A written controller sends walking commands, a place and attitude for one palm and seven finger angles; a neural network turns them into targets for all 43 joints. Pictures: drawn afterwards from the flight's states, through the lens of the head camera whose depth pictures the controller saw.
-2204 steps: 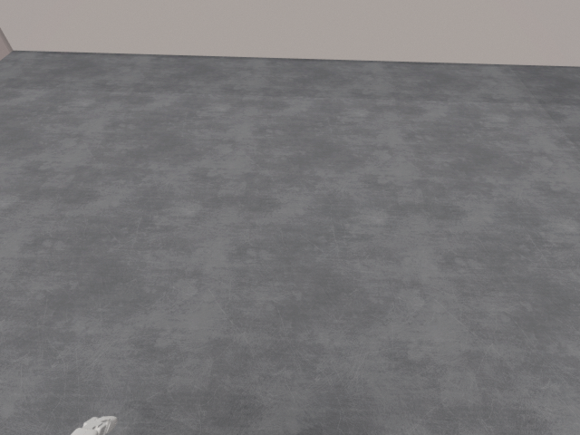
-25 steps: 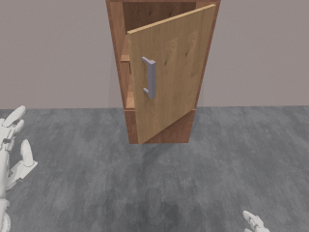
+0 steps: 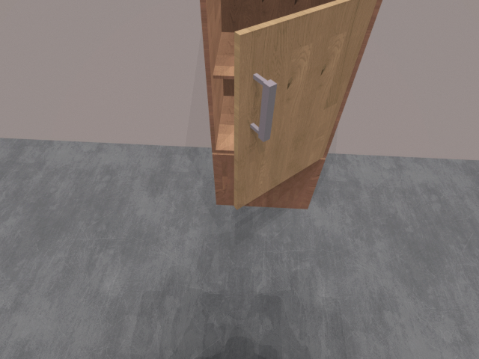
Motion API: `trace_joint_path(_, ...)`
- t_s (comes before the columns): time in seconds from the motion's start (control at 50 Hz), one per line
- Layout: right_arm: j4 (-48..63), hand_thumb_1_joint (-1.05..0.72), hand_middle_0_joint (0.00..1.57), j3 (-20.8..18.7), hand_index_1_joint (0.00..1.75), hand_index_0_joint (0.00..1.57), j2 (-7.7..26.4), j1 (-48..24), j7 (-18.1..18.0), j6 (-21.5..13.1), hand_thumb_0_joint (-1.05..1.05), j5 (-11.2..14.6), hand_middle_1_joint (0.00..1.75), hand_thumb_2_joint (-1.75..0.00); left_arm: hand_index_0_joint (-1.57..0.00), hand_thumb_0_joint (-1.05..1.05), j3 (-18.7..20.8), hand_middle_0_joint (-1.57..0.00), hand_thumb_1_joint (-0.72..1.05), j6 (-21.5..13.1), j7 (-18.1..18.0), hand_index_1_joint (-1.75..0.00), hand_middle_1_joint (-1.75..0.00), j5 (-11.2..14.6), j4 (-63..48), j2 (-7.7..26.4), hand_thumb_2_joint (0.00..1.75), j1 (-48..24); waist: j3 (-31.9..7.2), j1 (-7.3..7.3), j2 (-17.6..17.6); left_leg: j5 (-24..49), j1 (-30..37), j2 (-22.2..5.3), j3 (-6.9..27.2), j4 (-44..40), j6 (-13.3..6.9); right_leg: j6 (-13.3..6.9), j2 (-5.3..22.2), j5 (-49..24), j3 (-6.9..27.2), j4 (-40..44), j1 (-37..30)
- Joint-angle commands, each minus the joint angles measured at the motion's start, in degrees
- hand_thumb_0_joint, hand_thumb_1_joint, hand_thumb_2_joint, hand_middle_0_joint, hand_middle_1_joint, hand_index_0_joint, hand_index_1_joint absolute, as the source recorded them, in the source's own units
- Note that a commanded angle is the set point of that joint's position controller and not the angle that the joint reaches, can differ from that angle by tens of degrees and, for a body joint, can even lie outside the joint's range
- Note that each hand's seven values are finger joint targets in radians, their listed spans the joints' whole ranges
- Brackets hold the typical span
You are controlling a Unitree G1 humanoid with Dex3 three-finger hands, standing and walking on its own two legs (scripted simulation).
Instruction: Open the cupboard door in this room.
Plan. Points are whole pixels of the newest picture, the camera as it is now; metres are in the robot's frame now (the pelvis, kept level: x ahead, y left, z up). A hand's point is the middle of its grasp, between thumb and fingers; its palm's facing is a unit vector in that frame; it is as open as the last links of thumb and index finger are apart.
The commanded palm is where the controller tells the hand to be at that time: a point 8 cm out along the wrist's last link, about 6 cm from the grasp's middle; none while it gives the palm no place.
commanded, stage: let the arm hang, fingers relaxed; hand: left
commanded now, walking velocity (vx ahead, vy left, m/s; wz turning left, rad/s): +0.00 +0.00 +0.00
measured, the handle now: (261, 108) +0.63 +0.00 +0.06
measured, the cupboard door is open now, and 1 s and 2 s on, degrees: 39 39 39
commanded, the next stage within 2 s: look to check the result in 0.56 s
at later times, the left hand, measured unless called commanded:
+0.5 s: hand out of the picture +0.00 +0.17 -0.17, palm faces +0.01 -0.98 -0.19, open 7.3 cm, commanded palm none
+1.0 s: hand out of the picture +0.00 +0.16 -0.17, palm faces +0.02 -0.98 -0.18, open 7.4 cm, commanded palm none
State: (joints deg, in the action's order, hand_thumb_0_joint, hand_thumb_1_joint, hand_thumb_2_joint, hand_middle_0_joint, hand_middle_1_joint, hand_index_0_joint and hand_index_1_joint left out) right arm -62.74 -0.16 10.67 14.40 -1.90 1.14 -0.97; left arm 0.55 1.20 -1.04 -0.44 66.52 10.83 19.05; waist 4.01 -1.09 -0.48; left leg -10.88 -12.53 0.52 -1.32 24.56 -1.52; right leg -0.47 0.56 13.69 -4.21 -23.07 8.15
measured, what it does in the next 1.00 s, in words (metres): stands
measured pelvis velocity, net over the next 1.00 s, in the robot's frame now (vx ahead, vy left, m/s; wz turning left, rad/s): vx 0.01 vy -0.01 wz -0.02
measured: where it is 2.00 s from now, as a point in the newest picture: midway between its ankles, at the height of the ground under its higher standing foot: outside the picture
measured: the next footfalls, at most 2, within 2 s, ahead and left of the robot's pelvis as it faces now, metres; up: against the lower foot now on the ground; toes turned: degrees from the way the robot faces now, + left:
none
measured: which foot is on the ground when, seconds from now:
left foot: down 0.00-1.00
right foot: down 0.00-1.00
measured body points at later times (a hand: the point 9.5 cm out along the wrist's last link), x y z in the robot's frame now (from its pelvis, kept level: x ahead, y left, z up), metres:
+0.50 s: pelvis +0.00 +0.00 +0.00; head +0.01 -0.01 +0.45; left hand +0.00 +0.22 -0.16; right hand -0.03 -0.20 -0.17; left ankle +0.03 +0.10 -0.74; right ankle -0.01 -0.11 -0.74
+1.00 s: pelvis +0.01 -0.01 +0.00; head +0.02 -0.02 +0.45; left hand +0.00 +0.21 -0.16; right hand +0.00 -0.22 -0.17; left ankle +0.03 +0.10 -0.74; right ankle -0.01 -0.11 -0.74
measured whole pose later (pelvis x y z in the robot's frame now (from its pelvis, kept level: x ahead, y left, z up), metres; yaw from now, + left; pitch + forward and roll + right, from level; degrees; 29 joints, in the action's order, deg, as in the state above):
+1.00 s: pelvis +0.01 -0.01 +0.00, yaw -1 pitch -1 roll +0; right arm -65.7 -0.1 8.2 15.0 -2.1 0.1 -1.0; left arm 0.3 -0.5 -1.7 -0.2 66.9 7.1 16.2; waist 2.6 0.1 -1.0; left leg -11.1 -10.8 0.3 -2.3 23.0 -1.0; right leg -0.9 0.4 14.6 -3.1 -23.4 7.7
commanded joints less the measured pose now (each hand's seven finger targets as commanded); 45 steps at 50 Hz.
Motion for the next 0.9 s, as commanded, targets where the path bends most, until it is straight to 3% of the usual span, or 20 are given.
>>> trace_joint_path(0.0, 0.7, -0.90, 0.20, -0.7, 0.30, 0.20, 5.7, 2.7, -0.3, -1.2, 0.00, 0.1, 0.30, -0.90, -0.20, 0.00, 0.7, -0.20, 0.90, -1.7, -0.5, -0.30, -0.30, -0.2, -1.2, 5.0, 0.90, 0.6, -2.3, 1.33, -0.3, 1.9, 2.0, -6.8, 6.3, -6.3, -0.9, -1.9, 5.2, -1.3, 4.6, 4.7, 1.6)
trace_joint_path(0.18, -1.4, -0.90, 0.20, -0.6, 0.30, 0.20, 3.9, 4.8, -0.2, -1.1, 0.00, -0.2, 0.30, -0.90, -0.20, 0.00, 0.6, -0.20, 0.90, -1.2, -0.9, -0.30, -0.30, -0.3, 0.1, 3.5, 0.90, 1.6, 2.1, 1.25, -0.3, -4.2, -1.1, -6.5, 6.6, -8.8, -0.8, -1.5, 4.9, 0.9, 5.0, 3.6, 3.9)
trace_joint_path(0.26, -1.9, -0.90, 0.20, -0.7, 0.30, 0.20, 2.8, 5.6, -0.1, -1.2, 0.00, -0.3, 0.30, -0.90, -0.20, 0.00, 0.8, -0.20, 0.90, -1.4, -1.1, -0.30, -0.30, -0.3, -0.3, 2.9, 0.90, 1.6, 2.3, 1.24, 0.9, -3.9, -1.5, -6.1, 6.1, -8.5, -0.8, -1.6, 5.0, 0.9, 5.3, 3.5, 4.2)
trace_joint_path(0.44, -2.2, -0.90, 0.20, -0.8, 0.30, 0.20, 1.4, 6.6, -0.2, -1.5, 0.00, -0.3, 0.30, -0.90, -0.20, 0.00, 1.2, -0.20, 0.90, -1.8, -1.2, -0.30, -0.30, -0.1, -1.1, 2.5, 0.90, 1.3, 1.2, 1.26, 0.1, 0.9, -0.6, -5.6, 4.9, -6.5, -0.7, -1.8, 5.3, -1.5, 5.7, 3.4, 3.6)
trace_joint_path(0.88, -2.1, -0.90, 0.20, -0.7, 0.30, 0.20, 2.6, 5.1, -0.4, -1.4, 0.00, -0.2, 0.30, -0.90, -0.20, 0.00, 1.1, -0.20, 0.90, -2.2, -1.1, -0.30, -0.30, -0.1, -0.8, 2.6, 0.90, 1.2, 0.6, 1.76, 0.4, 3.9, 2.3, -5.9, 4.5, -5.4, -0.4, -1.8, 5.3, -3.0, 6.0, 4.9, 3.6)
